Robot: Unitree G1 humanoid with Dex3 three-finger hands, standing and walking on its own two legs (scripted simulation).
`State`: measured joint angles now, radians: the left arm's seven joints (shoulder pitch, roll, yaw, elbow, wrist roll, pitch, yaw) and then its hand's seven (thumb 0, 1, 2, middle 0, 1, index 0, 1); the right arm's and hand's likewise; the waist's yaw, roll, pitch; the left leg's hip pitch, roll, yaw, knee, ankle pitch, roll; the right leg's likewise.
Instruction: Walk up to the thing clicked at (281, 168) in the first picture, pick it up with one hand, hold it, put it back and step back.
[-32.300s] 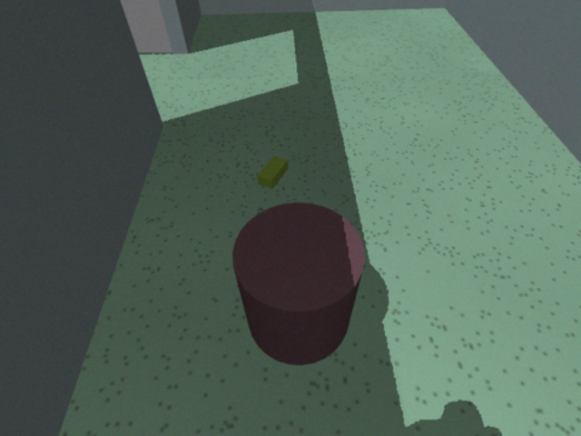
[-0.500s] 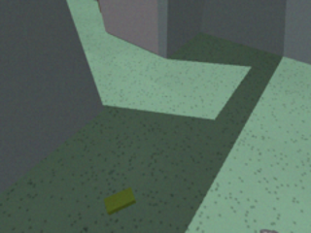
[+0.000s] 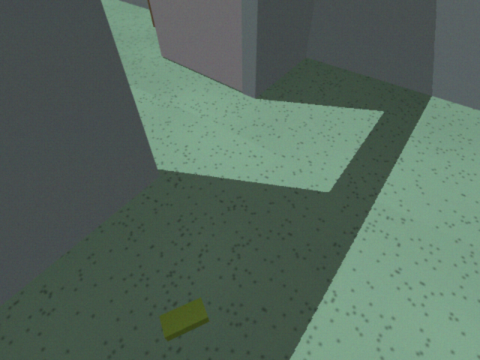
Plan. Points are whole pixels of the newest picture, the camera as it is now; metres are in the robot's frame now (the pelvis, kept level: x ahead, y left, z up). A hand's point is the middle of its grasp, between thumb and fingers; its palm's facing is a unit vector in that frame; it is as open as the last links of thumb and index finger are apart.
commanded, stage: walk up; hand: left
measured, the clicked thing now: (184, 318) +0.41 +0.25 -0.75
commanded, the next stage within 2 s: stand in 0.38 s
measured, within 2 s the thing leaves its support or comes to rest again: neither
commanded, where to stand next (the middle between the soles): +0.02 +0.01 m, yaw +0 degrees
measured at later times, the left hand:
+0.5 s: hand out of the picture +0.09 +0.26 -0.15, palm faces -0.02 -0.94 -0.35, open 7.4 cm
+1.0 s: hand out of the picture +0.06 +0.25 -0.16, palm faces -0.02 -0.94 -0.34, open 7.4 cm
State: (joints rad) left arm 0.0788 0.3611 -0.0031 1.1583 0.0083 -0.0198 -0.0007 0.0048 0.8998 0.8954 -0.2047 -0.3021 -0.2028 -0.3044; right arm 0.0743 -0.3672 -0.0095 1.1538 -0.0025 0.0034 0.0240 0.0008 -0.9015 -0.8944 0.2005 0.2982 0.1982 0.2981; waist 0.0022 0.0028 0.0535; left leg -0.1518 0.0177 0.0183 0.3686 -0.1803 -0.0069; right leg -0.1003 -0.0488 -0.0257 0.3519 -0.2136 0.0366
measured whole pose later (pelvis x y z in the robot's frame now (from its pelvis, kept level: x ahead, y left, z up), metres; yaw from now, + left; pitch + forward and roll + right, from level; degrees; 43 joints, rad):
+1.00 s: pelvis -0.01 +0.00 +0.00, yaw +0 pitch -2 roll +0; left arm 0.11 0.35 0.01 1.15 0.01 0.00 -0.01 0.00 0.90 0.90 -0.20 -0.30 -0.20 -0.30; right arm 0.09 -0.35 0.00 1.15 -0.01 0.00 0.02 0.00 -0.90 -0.89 0.20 0.30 0.20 0.30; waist 0.00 0.00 0.05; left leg -0.14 0.02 0.01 0.32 -0.14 -0.01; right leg -0.08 -0.04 -0.03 0.30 -0.17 0.03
